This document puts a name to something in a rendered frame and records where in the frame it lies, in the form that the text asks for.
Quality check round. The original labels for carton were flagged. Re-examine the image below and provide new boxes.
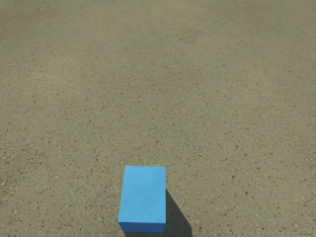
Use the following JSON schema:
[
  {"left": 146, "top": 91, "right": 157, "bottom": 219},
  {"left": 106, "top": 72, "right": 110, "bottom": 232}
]
[{"left": 118, "top": 165, "right": 166, "bottom": 233}]

